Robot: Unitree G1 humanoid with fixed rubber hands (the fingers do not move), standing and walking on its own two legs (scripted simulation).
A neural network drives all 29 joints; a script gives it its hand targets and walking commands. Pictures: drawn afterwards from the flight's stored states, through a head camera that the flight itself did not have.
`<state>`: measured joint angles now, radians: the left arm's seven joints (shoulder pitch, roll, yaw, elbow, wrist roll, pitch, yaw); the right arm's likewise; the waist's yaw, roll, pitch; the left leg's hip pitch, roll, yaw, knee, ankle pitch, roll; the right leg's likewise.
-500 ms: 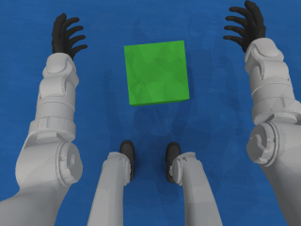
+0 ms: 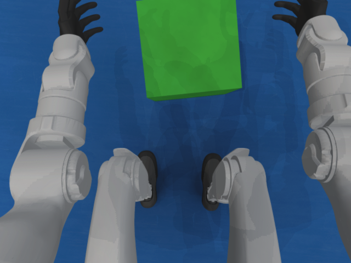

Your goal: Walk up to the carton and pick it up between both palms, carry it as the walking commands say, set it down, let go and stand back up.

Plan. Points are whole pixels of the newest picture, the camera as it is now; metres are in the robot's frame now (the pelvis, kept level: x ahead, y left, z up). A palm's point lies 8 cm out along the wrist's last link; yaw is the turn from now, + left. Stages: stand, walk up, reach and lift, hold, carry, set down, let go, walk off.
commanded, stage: reach and lift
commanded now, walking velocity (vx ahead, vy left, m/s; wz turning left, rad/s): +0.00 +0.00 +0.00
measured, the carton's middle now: (188, 55) +0.56 -0.03 -0.38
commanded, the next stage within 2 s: none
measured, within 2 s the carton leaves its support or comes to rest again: neither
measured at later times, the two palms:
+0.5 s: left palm (107, 59) +0.52 +0.17 -0.26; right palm (269, 47) +0.54 -0.23 -0.26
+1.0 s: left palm (113, 58) +0.54 +0.17 -0.31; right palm (257, 54) +0.54 -0.21 -0.31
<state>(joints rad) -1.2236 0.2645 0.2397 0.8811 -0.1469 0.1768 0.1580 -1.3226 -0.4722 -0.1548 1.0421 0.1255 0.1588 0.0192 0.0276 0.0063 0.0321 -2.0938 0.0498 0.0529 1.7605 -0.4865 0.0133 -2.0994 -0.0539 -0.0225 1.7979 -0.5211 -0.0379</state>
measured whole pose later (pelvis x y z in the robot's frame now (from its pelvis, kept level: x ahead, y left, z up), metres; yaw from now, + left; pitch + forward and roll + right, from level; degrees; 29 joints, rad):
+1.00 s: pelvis -0.01 +0.00 -0.13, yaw +0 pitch +35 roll +2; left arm -1.53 0.35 0.10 1.23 -0.32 0.02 0.16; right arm -1.56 -0.49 0.04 1.24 0.27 0.05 -0.05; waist 0.01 0.04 0.44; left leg -2.29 0.06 0.05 2.22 -0.54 0.02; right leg -2.30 -0.07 -0.01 2.27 -0.58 -0.05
